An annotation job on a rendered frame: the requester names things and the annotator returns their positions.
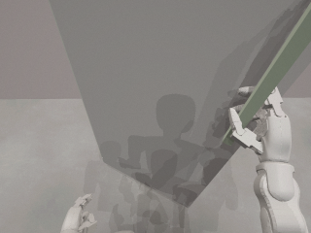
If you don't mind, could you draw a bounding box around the handle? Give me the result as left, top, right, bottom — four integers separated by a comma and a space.
223, 3, 311, 146

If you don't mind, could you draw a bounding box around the robot left hand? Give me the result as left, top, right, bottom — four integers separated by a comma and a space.
60, 193, 97, 233

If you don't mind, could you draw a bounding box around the robot right hand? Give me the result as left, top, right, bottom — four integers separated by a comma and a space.
227, 86, 292, 163

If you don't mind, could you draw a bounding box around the right robot forearm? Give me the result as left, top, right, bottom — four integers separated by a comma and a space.
253, 161, 309, 233

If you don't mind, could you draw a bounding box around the fridge door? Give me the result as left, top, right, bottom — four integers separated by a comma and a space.
49, 0, 311, 208

